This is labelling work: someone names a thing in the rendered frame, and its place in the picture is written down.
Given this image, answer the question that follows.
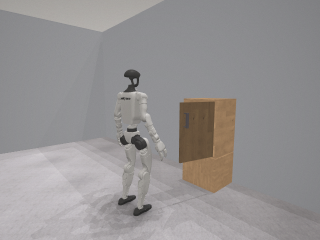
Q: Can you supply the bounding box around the right robot foot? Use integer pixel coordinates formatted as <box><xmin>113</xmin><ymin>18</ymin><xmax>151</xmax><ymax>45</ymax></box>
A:
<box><xmin>133</xmin><ymin>204</ymin><xmax>152</xmax><ymax>216</ymax></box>

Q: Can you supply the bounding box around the left robot forearm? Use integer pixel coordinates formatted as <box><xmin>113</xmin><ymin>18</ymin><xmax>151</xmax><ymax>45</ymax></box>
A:
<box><xmin>114</xmin><ymin>115</ymin><xmax>123</xmax><ymax>133</ymax></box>

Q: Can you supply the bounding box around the robot right upper arm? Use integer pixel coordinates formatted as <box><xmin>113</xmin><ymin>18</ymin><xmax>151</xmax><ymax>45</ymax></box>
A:
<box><xmin>136</xmin><ymin>92</ymin><xmax>148</xmax><ymax>123</ymax></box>

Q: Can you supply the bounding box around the left robot hand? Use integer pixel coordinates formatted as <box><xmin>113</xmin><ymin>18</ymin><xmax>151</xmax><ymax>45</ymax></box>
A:
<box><xmin>116</xmin><ymin>132</ymin><xmax>124</xmax><ymax>147</ymax></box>

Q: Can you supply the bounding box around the right robot forearm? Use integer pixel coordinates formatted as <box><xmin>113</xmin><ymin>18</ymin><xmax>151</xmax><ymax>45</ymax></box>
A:
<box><xmin>145</xmin><ymin>113</ymin><xmax>160</xmax><ymax>143</ymax></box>

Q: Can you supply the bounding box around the right robot hand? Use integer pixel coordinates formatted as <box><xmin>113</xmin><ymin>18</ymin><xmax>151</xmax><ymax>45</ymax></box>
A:
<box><xmin>155</xmin><ymin>141</ymin><xmax>167</xmax><ymax>161</ymax></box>

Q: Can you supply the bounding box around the robot right shin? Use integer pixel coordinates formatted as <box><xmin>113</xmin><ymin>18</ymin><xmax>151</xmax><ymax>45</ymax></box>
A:
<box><xmin>137</xmin><ymin>171</ymin><xmax>151</xmax><ymax>209</ymax></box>

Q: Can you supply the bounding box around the cupboard door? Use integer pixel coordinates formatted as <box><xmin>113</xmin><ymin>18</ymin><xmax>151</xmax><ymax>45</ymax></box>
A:
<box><xmin>179</xmin><ymin>101</ymin><xmax>215</xmax><ymax>163</ymax></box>

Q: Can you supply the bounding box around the robot left upper arm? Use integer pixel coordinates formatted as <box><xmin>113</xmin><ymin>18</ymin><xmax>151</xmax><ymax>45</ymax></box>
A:
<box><xmin>114</xmin><ymin>92</ymin><xmax>123</xmax><ymax>118</ymax></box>

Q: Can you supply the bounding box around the handle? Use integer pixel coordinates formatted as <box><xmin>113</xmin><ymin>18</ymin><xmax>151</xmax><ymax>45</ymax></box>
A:
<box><xmin>183</xmin><ymin>113</ymin><xmax>189</xmax><ymax>129</ymax></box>

